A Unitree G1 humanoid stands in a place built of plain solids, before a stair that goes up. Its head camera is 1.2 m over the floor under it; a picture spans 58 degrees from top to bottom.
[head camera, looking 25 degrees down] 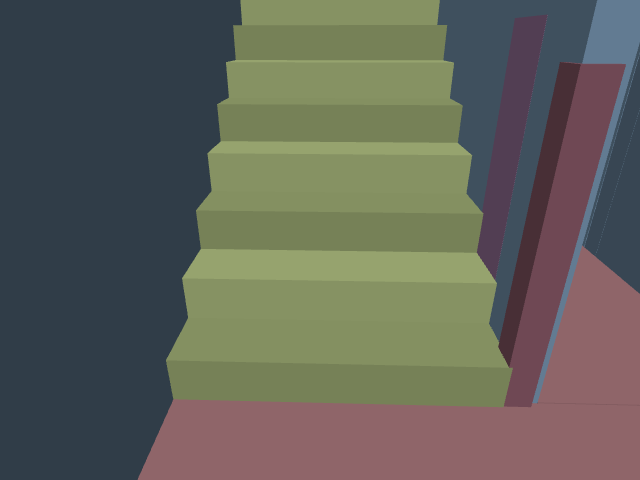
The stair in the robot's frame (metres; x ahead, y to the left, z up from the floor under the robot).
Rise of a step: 0.18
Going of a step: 0.26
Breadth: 1.20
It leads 2 degrees to the right of straight ahead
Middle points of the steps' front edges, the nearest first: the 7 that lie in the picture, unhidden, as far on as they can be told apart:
1.17 -0.06 0.18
1.43 -0.07 0.36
1.68 -0.08 0.54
1.94 -0.08 0.72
2.20 -0.09 0.91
2.45 -0.10 1.09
2.71 -0.11 1.27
